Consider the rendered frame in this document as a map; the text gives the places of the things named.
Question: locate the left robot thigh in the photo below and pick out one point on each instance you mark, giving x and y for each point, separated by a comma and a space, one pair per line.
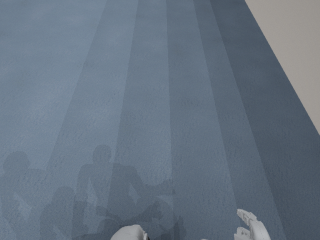
131, 232

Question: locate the robot right hand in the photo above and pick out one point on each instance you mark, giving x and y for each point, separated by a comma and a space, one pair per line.
257, 230

